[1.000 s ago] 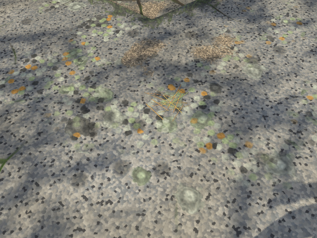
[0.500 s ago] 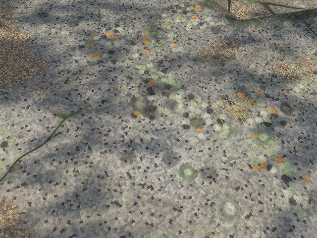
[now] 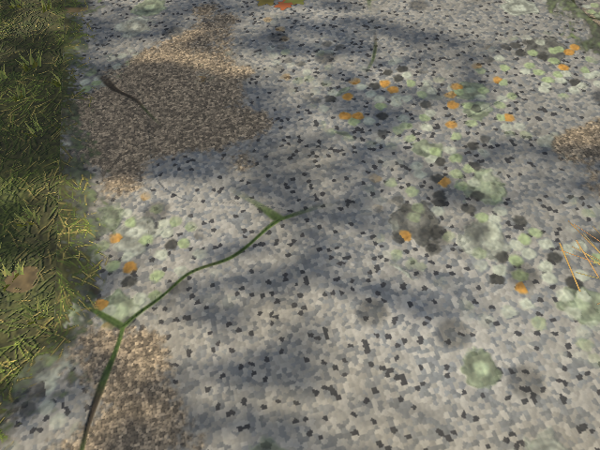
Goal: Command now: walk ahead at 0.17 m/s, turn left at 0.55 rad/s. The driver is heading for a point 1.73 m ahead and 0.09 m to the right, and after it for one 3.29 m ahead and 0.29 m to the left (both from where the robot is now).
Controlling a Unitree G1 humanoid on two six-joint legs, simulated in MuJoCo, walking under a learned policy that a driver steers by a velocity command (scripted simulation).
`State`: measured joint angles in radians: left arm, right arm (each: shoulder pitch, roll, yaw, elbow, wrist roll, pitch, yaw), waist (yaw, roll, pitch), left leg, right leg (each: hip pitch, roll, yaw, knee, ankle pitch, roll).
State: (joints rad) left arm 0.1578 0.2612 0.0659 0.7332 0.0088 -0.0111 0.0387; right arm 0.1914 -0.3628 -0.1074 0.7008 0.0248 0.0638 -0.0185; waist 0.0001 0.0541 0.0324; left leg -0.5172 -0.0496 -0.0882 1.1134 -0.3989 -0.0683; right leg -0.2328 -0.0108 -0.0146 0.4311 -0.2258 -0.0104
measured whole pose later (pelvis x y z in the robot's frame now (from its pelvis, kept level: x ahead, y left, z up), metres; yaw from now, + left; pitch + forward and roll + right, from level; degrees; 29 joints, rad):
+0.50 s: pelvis +0.12 +0.07 +0.00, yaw +6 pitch +2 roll +0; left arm 0.16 0.31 0.06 0.74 -0.01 -0.08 -0.03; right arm 0.42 -0.25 -0.04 0.77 0.00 -0.06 0.00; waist -0.06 -0.05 0.01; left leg 0.01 -0.04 -0.01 0.22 -0.27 0.05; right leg -0.68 -0.10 0.00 0.80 -0.02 0.02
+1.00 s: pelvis +0.42 +0.05 +0.00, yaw +5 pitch +1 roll -2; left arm 0.33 0.27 0.05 0.83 0.00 -0.09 -0.02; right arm 0.17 -0.30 -0.05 0.72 0.00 -0.06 -0.01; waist 0.05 0.04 0.03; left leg -0.67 0.14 -0.06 0.91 -0.12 -0.02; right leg -0.12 0.08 -0.04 0.26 -0.16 -0.08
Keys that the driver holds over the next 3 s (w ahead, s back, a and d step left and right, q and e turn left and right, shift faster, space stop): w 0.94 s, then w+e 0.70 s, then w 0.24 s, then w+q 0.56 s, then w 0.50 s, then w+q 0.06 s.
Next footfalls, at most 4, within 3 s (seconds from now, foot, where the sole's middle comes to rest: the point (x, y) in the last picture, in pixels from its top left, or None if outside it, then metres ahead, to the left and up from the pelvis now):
0.24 left None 0.06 0.15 -0.78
0.70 right None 0.45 -0.03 -0.78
1.22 left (233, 352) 0.71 0.24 -0.78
1.72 right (355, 270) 0.94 -0.07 -0.78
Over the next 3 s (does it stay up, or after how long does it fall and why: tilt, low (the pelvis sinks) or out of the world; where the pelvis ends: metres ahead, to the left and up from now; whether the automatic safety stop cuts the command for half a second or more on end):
stays up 1.52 -0.10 0.00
